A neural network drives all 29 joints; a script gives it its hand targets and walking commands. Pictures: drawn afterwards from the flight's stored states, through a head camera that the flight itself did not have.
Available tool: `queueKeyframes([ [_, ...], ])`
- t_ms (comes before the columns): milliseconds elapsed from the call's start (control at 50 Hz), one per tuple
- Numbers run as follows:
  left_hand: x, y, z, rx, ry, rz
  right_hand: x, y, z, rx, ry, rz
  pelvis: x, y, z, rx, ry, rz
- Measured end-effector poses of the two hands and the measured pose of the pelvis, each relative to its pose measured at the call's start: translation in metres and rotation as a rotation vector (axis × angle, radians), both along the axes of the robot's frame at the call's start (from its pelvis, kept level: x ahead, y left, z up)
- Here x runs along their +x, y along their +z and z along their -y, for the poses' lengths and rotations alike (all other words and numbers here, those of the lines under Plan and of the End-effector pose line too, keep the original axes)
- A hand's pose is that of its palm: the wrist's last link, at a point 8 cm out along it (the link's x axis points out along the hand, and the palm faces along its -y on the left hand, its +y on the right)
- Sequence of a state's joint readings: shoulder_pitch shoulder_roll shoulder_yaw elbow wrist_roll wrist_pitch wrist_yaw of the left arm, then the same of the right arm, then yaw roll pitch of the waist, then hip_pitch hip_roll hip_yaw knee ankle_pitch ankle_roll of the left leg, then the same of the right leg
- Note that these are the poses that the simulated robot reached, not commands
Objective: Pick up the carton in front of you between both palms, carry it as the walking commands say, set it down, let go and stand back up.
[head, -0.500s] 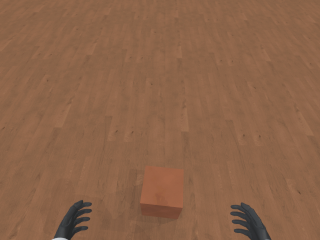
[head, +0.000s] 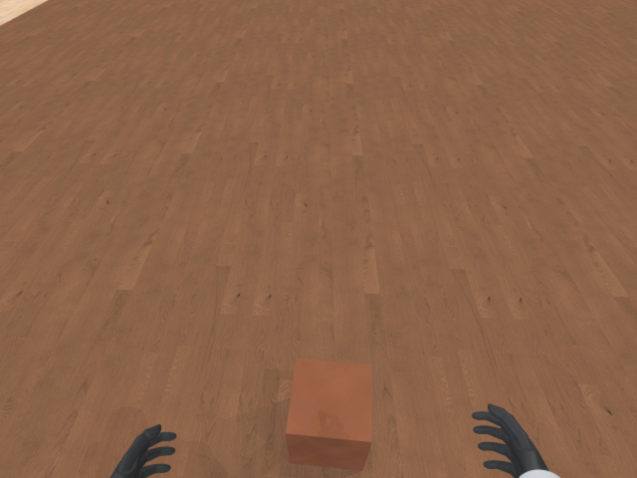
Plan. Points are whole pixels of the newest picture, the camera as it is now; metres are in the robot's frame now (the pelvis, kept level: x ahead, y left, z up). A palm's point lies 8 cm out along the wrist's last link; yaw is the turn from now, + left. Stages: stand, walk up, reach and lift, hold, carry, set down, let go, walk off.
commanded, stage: stand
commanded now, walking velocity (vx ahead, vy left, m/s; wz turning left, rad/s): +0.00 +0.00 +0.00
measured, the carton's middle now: (329, 415) +0.46 -0.03 -0.65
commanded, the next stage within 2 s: none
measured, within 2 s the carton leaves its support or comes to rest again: neither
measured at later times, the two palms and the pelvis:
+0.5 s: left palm out of the picture +0.14 +0.28 -0.08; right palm out of the picture +0.15 -0.29 -0.08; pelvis +0.02 +0.00 +0.00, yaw +0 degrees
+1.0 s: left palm out of the picture +0.10 +0.29 -0.09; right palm out of the picture +0.12 -0.31 -0.09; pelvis +0.01 -0.01 +0.01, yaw +0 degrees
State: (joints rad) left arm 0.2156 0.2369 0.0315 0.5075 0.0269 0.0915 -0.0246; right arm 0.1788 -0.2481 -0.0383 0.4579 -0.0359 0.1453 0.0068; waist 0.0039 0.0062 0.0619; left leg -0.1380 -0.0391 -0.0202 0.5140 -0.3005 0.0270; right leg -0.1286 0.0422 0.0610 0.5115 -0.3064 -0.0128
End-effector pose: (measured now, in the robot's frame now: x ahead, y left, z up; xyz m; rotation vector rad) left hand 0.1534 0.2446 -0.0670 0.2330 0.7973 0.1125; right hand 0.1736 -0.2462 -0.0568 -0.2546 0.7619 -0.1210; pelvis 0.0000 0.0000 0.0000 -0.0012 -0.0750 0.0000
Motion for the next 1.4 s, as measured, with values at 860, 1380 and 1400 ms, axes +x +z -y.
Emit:
queueKeyframes([
  [860, -0.041, -0.019, -0.048, 0.144, 0.088, -0.23, -0.05, -0.034, 0.059, -0.111, -0.063, -0.238, 0.012, 0.008, 0.009, 0.003, 0.009, -0.038],
  [1380, -0.066, -0.024, -0.054, 0.136, 0.095, -0.278, -0.078, -0.032, 0.065, -0.132, -0.076, -0.302, -0.003, 0.011, 0.006, -0.001, 0.01, -0.027],
  [1400, -0.067, -0.025, -0.055, 0.137, 0.094, -0.283, -0.079, -0.032, 0.065, -0.132, -0.078, -0.305, -0.004, 0.011, 0.006, -0.001, 0.009, -0.027],
])
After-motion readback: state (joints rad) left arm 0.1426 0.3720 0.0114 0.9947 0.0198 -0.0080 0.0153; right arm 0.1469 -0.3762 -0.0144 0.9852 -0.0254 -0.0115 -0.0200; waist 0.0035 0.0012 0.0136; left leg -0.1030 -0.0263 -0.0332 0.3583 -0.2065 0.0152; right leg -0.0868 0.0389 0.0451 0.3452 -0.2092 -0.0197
